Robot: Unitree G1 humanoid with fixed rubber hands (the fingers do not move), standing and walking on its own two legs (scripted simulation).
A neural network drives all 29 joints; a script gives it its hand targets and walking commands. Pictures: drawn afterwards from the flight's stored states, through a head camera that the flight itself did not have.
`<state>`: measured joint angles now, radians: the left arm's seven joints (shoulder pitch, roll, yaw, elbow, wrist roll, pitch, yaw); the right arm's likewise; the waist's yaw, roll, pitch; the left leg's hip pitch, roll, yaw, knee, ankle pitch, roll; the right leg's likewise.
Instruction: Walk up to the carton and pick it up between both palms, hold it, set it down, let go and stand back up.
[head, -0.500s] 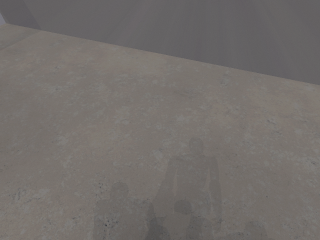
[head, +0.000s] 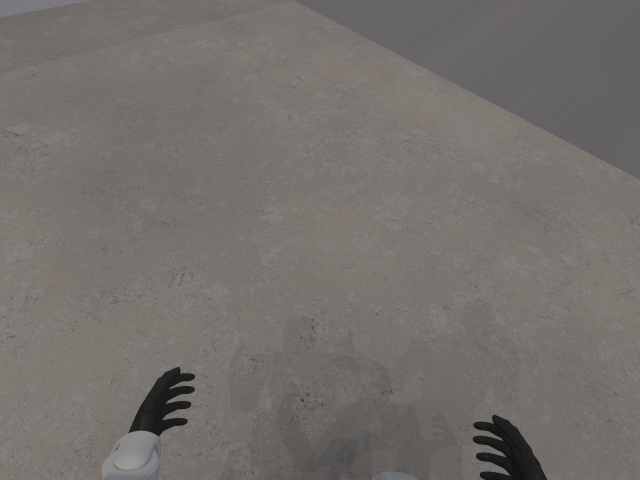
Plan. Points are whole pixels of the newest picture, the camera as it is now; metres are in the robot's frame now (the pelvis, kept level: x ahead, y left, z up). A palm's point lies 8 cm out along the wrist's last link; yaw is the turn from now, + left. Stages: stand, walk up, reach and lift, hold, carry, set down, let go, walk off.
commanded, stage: walk up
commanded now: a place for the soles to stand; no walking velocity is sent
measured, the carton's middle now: out of the picture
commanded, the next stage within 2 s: none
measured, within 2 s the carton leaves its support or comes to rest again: neither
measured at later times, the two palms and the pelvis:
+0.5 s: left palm out of the picture +0.04 +0.36 -0.06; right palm (321, 324) +0.36 -0.01 -0.06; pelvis +0.04 +0.08 +0.01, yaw +34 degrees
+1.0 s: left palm out of the picture -0.03 +0.50 -0.07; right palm (111, 310) +0.40 +0.32 -0.08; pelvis +0.08 +0.28 -0.01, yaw +63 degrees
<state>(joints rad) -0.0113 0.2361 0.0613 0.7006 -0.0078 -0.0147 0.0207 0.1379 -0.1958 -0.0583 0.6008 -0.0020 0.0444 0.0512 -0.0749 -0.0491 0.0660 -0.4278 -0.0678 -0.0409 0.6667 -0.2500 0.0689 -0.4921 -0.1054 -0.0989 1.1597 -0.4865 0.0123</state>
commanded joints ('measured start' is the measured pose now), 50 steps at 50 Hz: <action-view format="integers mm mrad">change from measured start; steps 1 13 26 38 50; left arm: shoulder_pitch -27 65 137 144 225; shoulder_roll -8 40 150 7 -10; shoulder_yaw -22 45 72 -37 -22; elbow -71 -196 -132 -207 -176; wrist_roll -6 50 27 -6 62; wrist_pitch -29 -64 -56 -73 -115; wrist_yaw -1 71 -7 -19 65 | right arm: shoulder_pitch -68 -224 -247 -160 -181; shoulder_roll -172 -224 -79 -152 -132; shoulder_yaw -62 -40 0 -62 -8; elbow -102 -106 -119 -168 -100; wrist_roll -10 -73 4 -27 -67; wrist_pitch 0 49 -7 -10 12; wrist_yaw -18 63 91 -29 80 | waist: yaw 12 93 95 77 101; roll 114 -92 -169 203 -43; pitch -234 -98 -132 -221 -55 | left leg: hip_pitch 362 -409 -79 209 -560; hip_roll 173 109 167 175 142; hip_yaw -393 -57 183 -350 -42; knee -246 649 134 -199 656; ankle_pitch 419 -311 -138 277 -152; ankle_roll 240 -61 -72 243 -165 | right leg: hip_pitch -142 383 343 -129 435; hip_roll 14 -527 -357 -35 -366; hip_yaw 8 484 -217 74 225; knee -140 -983 -813 -148 -902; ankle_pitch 34 -49 162 -86 40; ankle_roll -15 -306 -115 24 -136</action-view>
